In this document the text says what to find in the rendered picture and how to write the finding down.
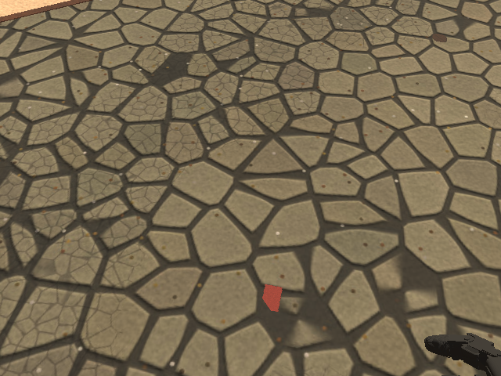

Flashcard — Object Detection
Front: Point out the right robot hand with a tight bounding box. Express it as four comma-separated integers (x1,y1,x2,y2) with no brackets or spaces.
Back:
424,333,501,376

